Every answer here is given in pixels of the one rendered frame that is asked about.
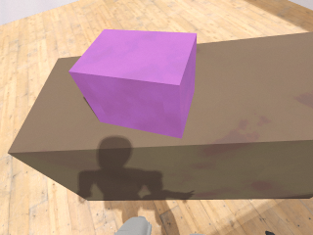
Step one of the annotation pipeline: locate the carton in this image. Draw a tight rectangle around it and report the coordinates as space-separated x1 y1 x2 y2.
68 29 197 139

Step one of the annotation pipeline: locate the pedestal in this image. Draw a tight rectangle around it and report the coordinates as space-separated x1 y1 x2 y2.
8 31 313 201

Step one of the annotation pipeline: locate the robot left thigh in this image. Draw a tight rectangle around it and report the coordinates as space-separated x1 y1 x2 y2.
113 216 153 235

